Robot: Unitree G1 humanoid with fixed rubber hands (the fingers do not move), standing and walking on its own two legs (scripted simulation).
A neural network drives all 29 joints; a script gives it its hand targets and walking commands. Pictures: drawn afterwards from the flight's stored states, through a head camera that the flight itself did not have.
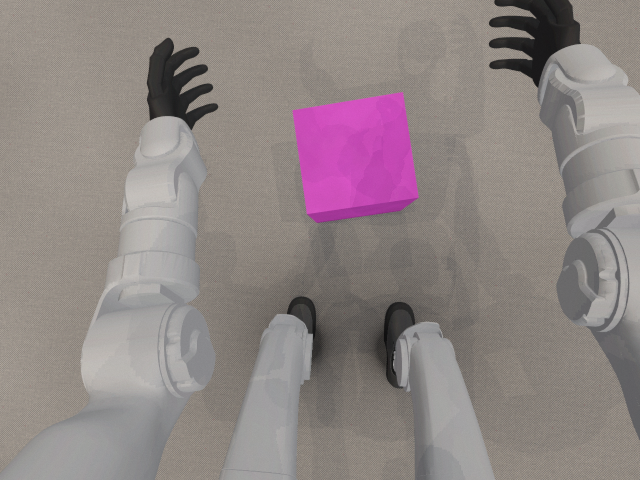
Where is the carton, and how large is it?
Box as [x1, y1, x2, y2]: [292, 92, 418, 222]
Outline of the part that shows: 402,92 292,110 307,214 316,222 400,210 418,197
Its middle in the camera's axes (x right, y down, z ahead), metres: +0.07 -0.16 +0.85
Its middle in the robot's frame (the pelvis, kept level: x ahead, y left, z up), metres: +0.53 +0.02 -0.53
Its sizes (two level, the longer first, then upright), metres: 0.210 0.200 0.250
